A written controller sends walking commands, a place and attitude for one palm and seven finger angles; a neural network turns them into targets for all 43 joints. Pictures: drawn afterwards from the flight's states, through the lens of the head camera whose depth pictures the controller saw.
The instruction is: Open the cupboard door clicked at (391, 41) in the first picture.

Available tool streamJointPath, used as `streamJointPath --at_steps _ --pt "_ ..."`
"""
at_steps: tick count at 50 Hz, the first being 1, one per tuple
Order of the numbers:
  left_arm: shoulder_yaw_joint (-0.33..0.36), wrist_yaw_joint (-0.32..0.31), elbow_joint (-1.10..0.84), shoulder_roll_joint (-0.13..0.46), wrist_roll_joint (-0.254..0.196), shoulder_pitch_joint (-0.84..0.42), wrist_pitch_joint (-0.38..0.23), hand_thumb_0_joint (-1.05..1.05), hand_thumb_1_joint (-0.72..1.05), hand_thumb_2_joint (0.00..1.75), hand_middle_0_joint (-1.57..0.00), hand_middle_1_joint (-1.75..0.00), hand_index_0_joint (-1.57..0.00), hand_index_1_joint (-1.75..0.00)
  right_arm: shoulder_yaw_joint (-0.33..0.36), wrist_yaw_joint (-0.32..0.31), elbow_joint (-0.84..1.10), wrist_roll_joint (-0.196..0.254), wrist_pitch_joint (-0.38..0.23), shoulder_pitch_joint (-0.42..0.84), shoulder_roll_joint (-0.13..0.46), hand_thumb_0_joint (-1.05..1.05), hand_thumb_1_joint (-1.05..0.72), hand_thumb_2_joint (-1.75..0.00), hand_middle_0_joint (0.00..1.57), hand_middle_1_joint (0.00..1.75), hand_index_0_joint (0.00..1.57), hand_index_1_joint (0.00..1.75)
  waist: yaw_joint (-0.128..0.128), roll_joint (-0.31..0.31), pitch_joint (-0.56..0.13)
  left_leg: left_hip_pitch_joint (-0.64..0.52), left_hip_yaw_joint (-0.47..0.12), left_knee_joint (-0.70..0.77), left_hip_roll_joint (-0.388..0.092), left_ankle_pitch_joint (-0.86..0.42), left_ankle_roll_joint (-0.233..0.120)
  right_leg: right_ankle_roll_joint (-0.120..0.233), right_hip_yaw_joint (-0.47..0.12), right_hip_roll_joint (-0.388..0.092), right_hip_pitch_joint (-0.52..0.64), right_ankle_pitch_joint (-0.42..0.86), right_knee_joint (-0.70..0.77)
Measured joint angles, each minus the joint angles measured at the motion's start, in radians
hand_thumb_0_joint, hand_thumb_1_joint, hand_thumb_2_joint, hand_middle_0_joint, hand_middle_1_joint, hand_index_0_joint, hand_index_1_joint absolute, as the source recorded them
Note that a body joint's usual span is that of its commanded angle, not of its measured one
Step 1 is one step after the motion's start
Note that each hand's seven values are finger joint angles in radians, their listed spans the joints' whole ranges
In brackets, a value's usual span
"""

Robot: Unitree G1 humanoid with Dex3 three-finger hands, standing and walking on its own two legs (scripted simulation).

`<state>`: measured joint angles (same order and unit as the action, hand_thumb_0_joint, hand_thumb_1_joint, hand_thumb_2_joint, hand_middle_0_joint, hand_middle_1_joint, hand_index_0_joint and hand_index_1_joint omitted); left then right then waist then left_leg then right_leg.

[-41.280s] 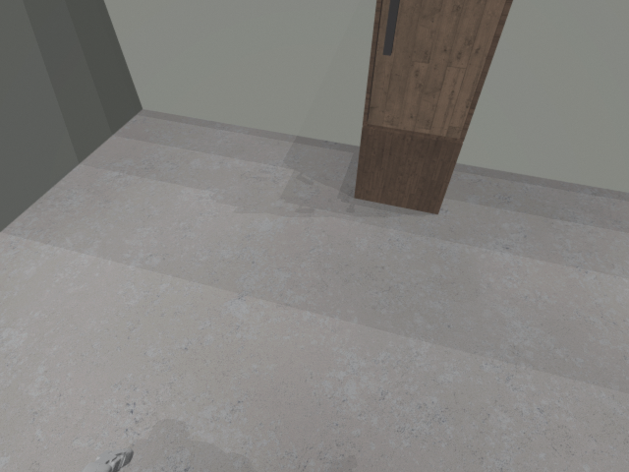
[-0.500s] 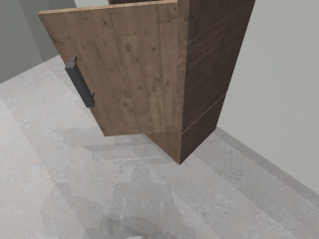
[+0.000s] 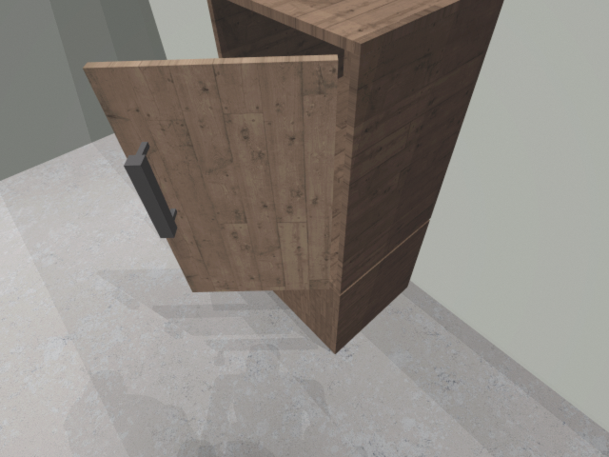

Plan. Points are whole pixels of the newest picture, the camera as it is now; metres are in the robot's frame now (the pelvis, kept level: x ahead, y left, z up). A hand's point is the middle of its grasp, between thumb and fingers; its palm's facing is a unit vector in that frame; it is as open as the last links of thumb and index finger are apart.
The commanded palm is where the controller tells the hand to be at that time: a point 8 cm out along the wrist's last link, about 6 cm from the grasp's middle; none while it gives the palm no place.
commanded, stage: shuffle to correct the standing spot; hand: left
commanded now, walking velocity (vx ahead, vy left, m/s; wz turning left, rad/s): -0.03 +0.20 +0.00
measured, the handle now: (156, 191) +0.52 +0.29 +0.04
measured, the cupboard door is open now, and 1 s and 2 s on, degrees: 49 49 49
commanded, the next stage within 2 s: come to a stop and stand still in 0.22 s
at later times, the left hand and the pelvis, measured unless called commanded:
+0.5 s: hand out of the picture -0.03 +0.28 -0.19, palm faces +0.08 -0.97 -0.25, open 7.4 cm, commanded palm none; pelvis -0.03 +0.08 -0.01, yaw +1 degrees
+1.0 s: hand out of the picture +0.00 +0.23 -0.17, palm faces +0.01 -0.98 -0.22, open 7.2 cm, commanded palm none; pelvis -0.03 +0.06 +0.00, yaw +0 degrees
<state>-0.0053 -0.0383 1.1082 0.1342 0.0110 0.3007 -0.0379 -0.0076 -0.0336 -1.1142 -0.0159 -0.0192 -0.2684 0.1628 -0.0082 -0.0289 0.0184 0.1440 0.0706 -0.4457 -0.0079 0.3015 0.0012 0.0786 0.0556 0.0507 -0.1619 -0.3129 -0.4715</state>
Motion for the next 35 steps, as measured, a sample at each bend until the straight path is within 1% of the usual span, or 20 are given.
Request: streamJointPath --at_steps 5,8,10,12,14,16,18,20,22,23,24,25,26,27,29,31,33,35 --pt "0.006 -0.006 -0.011 -0.006 0.001 0.002 0.002 0.01 0.92 0.90 -0.20 -0.30 -0.20 -0.30 0.004 0.000 0.001 0.005 0.016 -0.002 -0.001 0.00 -0.91 -0.90 0.20 0.29 0.20 0.30 0.008 -0.004 0.008 0.011 -0.003 -0.023 -0.008 0.011 0.005 0.004 0.003 0.007 -0.001 -0.002 -0.002" --pt "0.015 -0.012 -0.027 -0.006 0.007 -0.002 0.004 0.01 0.92 0.90 -0.20 -0.30 -0.20 -0.30 0.012 0.000 0.010 0.006 0.032 0.001 0.001 0.00 -0.91 -0.90 0.20 0.29 0.20 0.30 0.016 -0.003 0.017 0.054 -0.005 -0.107 -0.008 0.081 0.009 0.005 0.010 0.001 -0.008 -0.007 -0.016" --pt "0.023 -0.016 -0.041 -0.005 0.012 -0.004 0.005 0.01 0.91 0.90 -0.20 -0.30 -0.21 -0.30 0.019 0.001 0.019 0.005 0.045 0.010 0.004 0.00 -0.91 -0.90 0.20 0.29 0.20 0.30 0.027 0.007 0.026 0.104 -0.012 -0.207 0.000 0.146 0.013 0.003 0.009 -0.013 -0.010 -0.006 -0.022" --pt "0.031 -0.018 -0.054 -0.003 0.015 -0.002 0.009 0.01 0.91 0.90 -0.20 -0.30 -0.21 -0.30 0.027 0.005 0.032 0.004 0.055 0.025 0.008 0.00 -0.91 -0.90 0.20 0.29 0.20 0.30 0.038 0.020 0.037 0.158 -0.020 -0.300 0.008 0.175 0.019 -0.003 0.002 -0.031 -0.010 0.000 -0.022" --pt "0.037 -0.016 -0.064 0.001 0.017 0.001 0.016 0.01 0.91 0.90 -0.21 -0.30 -0.21 -0.30 0.036 0.013 0.052 0.004 0.063 0.046 0.015 0.00 -0.91 -0.90 0.20 0.29 0.20 0.30 0.044 0.030 0.047 0.206 -0.029 -0.362 0.010 0.164 0.026 -0.015 -0.006 -0.049 -0.010 0.009 -0.020" --pt "0.042 -0.012 -0.071 0.009 0.018 0.003 0.024 0.01 0.91 0.90 -0.21 -0.30 -0.21 -0.30 0.045 0.022 0.076 0.004 0.069 0.068 0.021 0.00 -0.91 -0.90 0.20 0.29 0.20 0.30 0.046 0.037 0.055 0.244 -0.036 -0.386 0.007 0.130 0.032 -0.031 -0.013 -0.067 -0.014 0.017 -0.020" --pt "0.048 -0.008 -0.077 0.020 0.021 0.003 0.034 0.01 0.91 0.90 -0.21 -0.30 -0.21 -0.30 0.052 0.031 0.101 0.004 0.071 0.088 0.025 0.00 -0.91 -0.90 0.19 0.29 0.20 0.30 0.047 0.046 0.060 0.263 -0.040 -0.373 0.003 0.098 0.035 -0.048 -0.021 -0.086 -0.022 0.021 -0.027" --pt "0.054 -0.004 -0.083 0.036 0.024 0.003 0.042 0.01 0.91 0.90 -0.21 -0.30 -0.21 -0.30 0.055 0.037 0.122 0.006 0.063 0.100 0.025 0.00 -0.91 -0.90 0.19 0.29 0.20 0.30 0.046 0.055 0.060 0.257 -0.043 -0.319 -0.001 0.057 0.032 -0.066 -0.027 -0.103 -0.033 0.018 -0.044" --pt "0.057 -0.002 -0.086 0.052 0.024 0.007 0.049 0.01 0.91 0.90 -0.21 -0.30 -0.21 -0.30 0.053 0.038 0.136 0.005 0.043 0.100 0.024 0.00 -0.91 -0.90 0.19 0.29 0.20 0.30 0.040 0.060 0.052 0.207 -0.039 -0.202 -0.008 -0.014 0.028 -0.086 -0.031 -0.115 -0.049 0.000 -0.083" --pt "0.057 -0.001 -0.088 0.056 0.023 0.015 0.053 0.01 0.91 0.90 -0.21 -0.30 -0.21 -0.30 0.050 0.038 0.144 0.003 0.029 0.091 0.027 0.00 -0.91 -0.90 0.19 0.29 0.20 0.30 0.035 0.050 0.039 0.172 -0.043 -0.138 -0.018 -0.018 0.027 -0.092 -0.029 -0.111 -0.064 -0.019 -0.118" --pt "0.056 0.001 -0.088 0.058 0.021 0.019 0.058 0.01 0.91 0.90 -0.21 -0.30 -0.21 -0.30 0.050 0.037 0.148 -0.003 0.016 0.079 0.032 0.00 -0.91 -0.90 0.20 0.29 0.20 0.30 0.025 0.033 0.023 0.166 -0.060 -0.101 -0.026 -0.050 0.018 -0.092 -0.023 -0.104 -0.090 -0.076 -0.174" --pt "0.057 0.003 -0.084 0.067 0.019 0.013 0.066 0.01 0.91 0.90 -0.20 -0.30 -0.20 -0.30 0.050 0.034 0.143 -0.009 0.011 0.074 0.022 0.00 -0.91 -0.90 0.19 0.29 0.20 0.30 0.018 0.041 0.018 0.185 -0.061 -0.130 -0.016 -0.074 0.012 -0.085 -0.040 -0.103 -0.117 -0.146 -0.242" --pt "0.061 0.005 -0.084 0.075 0.019 0.009 0.072 0.01 0.91 0.90 -0.20 -0.30 -0.20 -0.30 0.045 0.033 0.139 -0.015 0.013 0.066 0.010 0.00 -0.91 -0.90 0.19 0.29 0.20 0.30 0.017 0.052 0.015 0.192 -0.054 -0.149 -0.009 -0.075 0.004 -0.076 -0.058 -0.096 -0.149 -0.181 -0.319" --pt "0.065 0.009 -0.088 0.081 0.020 0.007 0.076 0.01 0.91 0.90 -0.20 -0.30 -0.20 -0.30 0.040 0.034 0.137 -0.021 0.017 0.054 -0.001 0.00 -0.91 -0.90 0.19 0.29 0.20 0.30 0.015 0.057 0.007 0.193 -0.049 -0.150 -0.007 -0.073 -0.003 -0.067 -0.063 -0.086 -0.185 -0.192 -0.398" --pt "0.070 0.018 -0.094 0.087 0.024 -0.001 0.075 0.01 0.91 0.90 -0.20 -0.30 -0.20 -0.30 0.042 0.023 0.127 -0.026 0.021 0.028 -0.013 0.00 -0.92 -0.90 0.20 0.29 0.20 0.30 0.009 0.058 -0.008 0.189 -0.049 -0.116 -0.008 -0.084 -0.013 -0.059 -0.057 -0.066 -0.252 -0.150 -0.532" --pt "0.072 0.030 -0.106 0.087 0.025 -0.005 0.071 0.01 0.91 0.90 -0.20 -0.30 -0.20 -0.30 0.037 0.020 0.115 -0.027 0.023 0.005 -0.012 0.00 -0.94 -0.90 0.20 0.30 0.20 0.30 0.008 0.055 -0.018 0.180 -0.046 -0.067 -0.011 -0.113 -0.014 -0.062 -0.045 -0.056 -0.298 -0.085 -0.606" --pt "0.073 0.041 -0.118 0.083 0.025 -0.007 0.070 0.01 0.91 0.90 -0.20 -0.30 -0.20 -0.30 0.035 0.016 0.105 -0.026 0.020 -0.013 -0.011 0.00 -0.94 -0.90 0.20 0.30 0.20 0.30 0.006 0.054 -0.022 0.175 -0.038 -0.026 -0.013 -0.139 -0.013 -0.069 -0.036 -0.055 -0.321 -0.043 -0.623" --pt "0.070 0.047 -0.125 0.075 0.024 -0.008 0.074 0.01 0.91 0.90 -0.20 -0.30 -0.20 -0.30 0.036 0.014 0.100 -0.027 0.016 -0.026 -0.009 0.00 -0.93 -0.90 0.20 0.30 0.20 0.30 0.000 0.053 -0.024 0.174 -0.028 0.003 -0.013 -0.157 -0.012 -0.075 -0.030 -0.059 -0.319 -0.034 -0.592"
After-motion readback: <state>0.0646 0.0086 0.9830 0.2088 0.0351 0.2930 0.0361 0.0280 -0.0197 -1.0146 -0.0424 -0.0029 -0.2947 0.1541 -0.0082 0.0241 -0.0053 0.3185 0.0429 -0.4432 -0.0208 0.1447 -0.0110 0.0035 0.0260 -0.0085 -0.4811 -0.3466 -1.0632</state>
